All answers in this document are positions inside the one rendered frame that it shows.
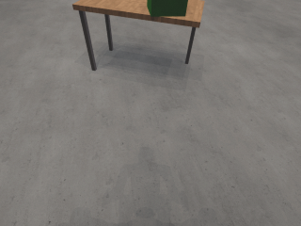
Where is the carton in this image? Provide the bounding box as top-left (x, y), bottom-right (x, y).
top-left (147, 0), bottom-right (188, 17)

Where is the table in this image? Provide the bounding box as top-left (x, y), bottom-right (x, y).
top-left (72, 0), bottom-right (205, 71)

